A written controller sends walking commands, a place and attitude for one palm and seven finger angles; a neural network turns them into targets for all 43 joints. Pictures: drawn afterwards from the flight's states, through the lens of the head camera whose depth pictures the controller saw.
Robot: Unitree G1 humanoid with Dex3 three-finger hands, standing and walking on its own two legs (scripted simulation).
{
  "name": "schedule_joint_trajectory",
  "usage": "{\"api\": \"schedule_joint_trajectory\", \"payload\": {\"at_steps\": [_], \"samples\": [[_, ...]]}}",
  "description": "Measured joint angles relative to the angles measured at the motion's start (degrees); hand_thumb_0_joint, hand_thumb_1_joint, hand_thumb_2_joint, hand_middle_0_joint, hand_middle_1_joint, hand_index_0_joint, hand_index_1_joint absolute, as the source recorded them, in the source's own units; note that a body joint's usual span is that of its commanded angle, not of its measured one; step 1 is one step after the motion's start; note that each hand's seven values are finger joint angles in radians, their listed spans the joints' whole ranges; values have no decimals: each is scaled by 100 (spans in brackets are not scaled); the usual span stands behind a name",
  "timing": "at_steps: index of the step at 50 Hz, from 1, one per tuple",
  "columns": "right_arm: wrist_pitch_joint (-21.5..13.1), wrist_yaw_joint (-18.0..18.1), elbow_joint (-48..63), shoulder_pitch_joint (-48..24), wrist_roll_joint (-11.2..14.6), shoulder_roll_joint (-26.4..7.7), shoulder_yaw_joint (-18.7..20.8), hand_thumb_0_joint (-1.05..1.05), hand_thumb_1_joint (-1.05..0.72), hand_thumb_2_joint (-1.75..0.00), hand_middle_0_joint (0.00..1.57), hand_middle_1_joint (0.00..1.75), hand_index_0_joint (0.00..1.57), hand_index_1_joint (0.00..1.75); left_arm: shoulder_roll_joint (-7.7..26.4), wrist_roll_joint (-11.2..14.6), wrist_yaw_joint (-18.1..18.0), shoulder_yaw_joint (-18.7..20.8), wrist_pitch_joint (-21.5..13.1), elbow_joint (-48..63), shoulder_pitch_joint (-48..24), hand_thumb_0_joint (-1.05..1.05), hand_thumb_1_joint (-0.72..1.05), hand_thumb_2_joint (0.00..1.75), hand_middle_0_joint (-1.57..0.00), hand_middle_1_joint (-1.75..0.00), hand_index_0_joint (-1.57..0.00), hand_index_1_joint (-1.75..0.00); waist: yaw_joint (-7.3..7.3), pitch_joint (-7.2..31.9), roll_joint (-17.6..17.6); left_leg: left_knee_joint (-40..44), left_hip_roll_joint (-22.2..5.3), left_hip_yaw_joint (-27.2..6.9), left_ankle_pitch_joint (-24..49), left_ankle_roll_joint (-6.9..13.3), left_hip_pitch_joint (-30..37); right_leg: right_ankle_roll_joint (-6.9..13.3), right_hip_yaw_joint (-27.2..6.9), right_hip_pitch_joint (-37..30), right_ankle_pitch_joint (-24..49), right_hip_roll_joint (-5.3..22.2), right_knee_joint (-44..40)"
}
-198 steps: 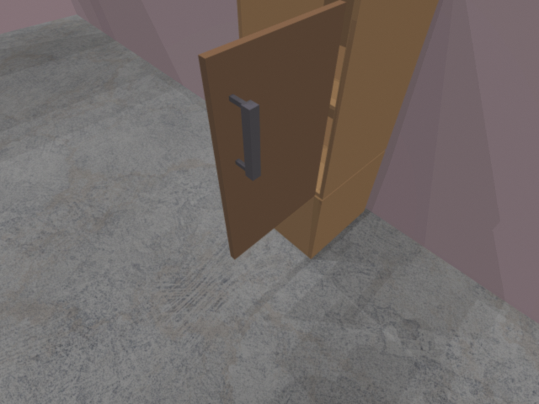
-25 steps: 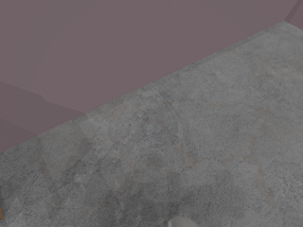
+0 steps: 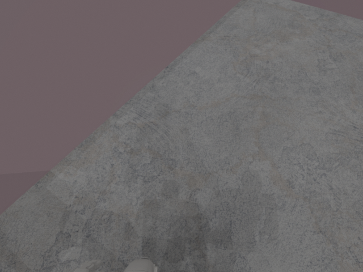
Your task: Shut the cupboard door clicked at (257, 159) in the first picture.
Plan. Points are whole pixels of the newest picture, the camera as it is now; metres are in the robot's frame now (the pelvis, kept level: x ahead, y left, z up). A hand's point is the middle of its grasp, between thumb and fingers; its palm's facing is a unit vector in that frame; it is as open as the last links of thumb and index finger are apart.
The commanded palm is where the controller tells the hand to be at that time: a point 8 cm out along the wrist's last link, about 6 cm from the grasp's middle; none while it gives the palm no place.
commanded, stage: walk around to get in front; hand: left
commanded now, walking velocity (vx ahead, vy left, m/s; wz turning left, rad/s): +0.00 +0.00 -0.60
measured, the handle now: out of the picture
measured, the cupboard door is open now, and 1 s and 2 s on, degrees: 91 91 91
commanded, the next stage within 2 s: walk to a spot facing it in 1.38 s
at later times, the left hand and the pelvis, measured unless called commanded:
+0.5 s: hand (140, 236) +0.21 +0.12 -0.16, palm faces -0.27 -0.93 -0.26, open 7.4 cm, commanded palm none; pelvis +0.06 -0.04 -0.01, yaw -18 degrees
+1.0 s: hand (193, 159) +0.45 -0.02 -0.15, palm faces -0.54 -0.82 -0.19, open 7.4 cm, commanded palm none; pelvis +0.26 -0.12 +0.01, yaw -34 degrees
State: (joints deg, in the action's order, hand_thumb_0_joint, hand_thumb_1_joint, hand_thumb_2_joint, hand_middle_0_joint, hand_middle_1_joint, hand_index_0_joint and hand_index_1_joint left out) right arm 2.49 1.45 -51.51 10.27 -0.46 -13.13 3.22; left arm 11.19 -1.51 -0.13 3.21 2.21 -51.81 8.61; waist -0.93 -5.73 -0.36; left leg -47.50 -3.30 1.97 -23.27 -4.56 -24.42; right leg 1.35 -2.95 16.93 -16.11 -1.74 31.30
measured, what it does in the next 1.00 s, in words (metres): walks ahead, turning right: left foot, then right foot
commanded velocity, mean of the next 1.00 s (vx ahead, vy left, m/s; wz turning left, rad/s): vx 0.30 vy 0.00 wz -0.50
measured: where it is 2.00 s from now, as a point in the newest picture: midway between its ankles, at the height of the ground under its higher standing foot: (260, 195)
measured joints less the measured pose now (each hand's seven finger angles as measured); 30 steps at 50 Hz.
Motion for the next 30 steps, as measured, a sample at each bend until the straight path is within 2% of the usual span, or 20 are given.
{"api": "schedule_joint_trajectory", "payload": {"at_steps": [3, 4, 6, 9, 11, 16, 19, 20, 21, 22, 23, 25, 27, 30], "samples": [[-132, 19, 93, 20, 5, 52, -67, 1, -90, -90, 20, 30, 20, 30, 7, 36, 9, 33, 56, -34, 78, 0, 90, 90, -20, -30, -20, -30, 22, 130, -30, 1299, 50, 9, 565, 95, 509, -81, -143, 128, -135, -129, 235], [-186, 29, 101, 35, -27, 85, -83, 1, -90, -90, 20, 30, 20, 30, 30, 60, 20, 53, 93, -40, 78, 0, 90, 90, -20, -30, -20, -30, 21, 170, -61, 1381, 42, 34, 632, 204, 515, -96, -161, 258, -350, -148, 497], [-227, 38, 116, 55, -97, 179, -152, 1, -90, -90, 20, 30, 20, 30, 105, 40, 54, 104, 142, -45, 65, 0, 90, 90, -20, -30, -20, -30, 70, 163, -157, 1275, -13, 192, 552, 376, 524, -150, -79, 633, -1066, -143, 1595], [-261, 53, 134, 165, -152, 281, -219, 1, -90, -90, 20, 30, 20, 30, 178, 6, 134, 181, 148, -49, 55, 1, 90, 90, -20, -30, -20, -30, 112, 150, -159, 1553, -143, 376, 604, 401, 751, -276, 202, 1053, -1124, -5, 2999], [-280, 49, 110, 251, -169, 315, -231, 1, -90, -90, 21, 30, 20, 30, 191, 4, 180, 205, 150, -32, 79, 1, 90, 90, -20, -30, -20, -30, 131, 169, -102, 1787, -243, 506, 677, 362, 927, -334, 382, 1103, -989, 149, 3153], [-317, -18, -8, 476, -191, 278, -173, 1, -90, -90, 21, 30, 21, 30, 160, -20, 297, 190, 143, -32, 119, 1, 91, 90, -20, -30, -20, -30, 47, 233, 114, 1983, -521, 906, 600, 205, 1239, -304, 719, 758, -933, 431, 1824], [-290, -67, -99, 654, -187, 164, -114, 1, -90, -90, 21, 30, 21, 30, 141, -36, 336, 162, 71, -19, 92, 1, 91, 90, -20, -30, -19, -30, -53, 253, 244, 1672, -713, 1121, 314, 53, 1284, -202, 909, 348, -740, 428, 736], [-271, -87, -123, 756, -165, 120, -92, 1, -90, -90, 21, 30, 21, 30, 157, -41, 340, 149, 5, 14, 98, 1, 90, 90, -20, -30, -20, -30, -66, 287, 250, 1400, -767, 1162, 129, 29, 1223, -109, 925, 158, -656, 418, 327], [-218, -107, -191, 793, -126, 65, -65, 1, -90, -90, 21, 30, 21, 30, 150, -42, 313, 145, -92, 15, 73, 1, 90, 90, -20, -30, -20, -30, -43, 276, 268, 860, -780, 1064, -311, 41, 1062, -35, 892, 179, -333, 392, 346], [-129, -117, -281, 782, -106, -4, -52, 1, -90, -90, 21, 30, 21, 30, 115, -14, 263, 126, -174, 6, 50, 1, 90, 90, -20, -30, -20, -30, -29, 237, 307, 175, -704, 786, -659, 59, 816, 8, 877, 200, -324, 361, 517], [-50, -126, -365, 749, -92, -70, -34, 1, -90, -90, 21, 30, 21, 30, 69, 10, 210, 107, -236, 1, 60, 0, 90, 90, -20, -30, -20, -30, -10, 202, 339, -485, -591, 526, -745, 78, 549, 36, 861, 141, -397, 329, 568], [9, -143, -464, 643, -94, -157, 5, 1, -90, -90, 20, 30, 20, 30, -7, 24, 121, 77, -309, -23, 172, 0, 90, 90, -20, -30, -20, -30, 30, 173, 345, -1248, -424, 267, -498, 74, 93, 55, 785, -96, -458, 265, 356], [-13, -165, -432, 491, -105, -184, 35, 1, -90, -90, 20, 30, 20, 30, -45, 17, 80, 56, -351, -100, 338, 0, 90, 90, -20, -30, -20, -30, 36, 172, 280, -1275, -347, 209, -131, 36, -239, 37, 669, -350, -364, 218, -10], [-133, -202, -249, 268, -99, -141, 51, 1, -91, -90, 20, 30, 20, 30, -56, 0, 97, 30, -374, -293, 566, 0, 90, 90, -20, -30, -20, -30, 28, 177, 131, -641, -271, 188, 331, 11, -492, 49, 482, -682, -280, 175, -446]]}}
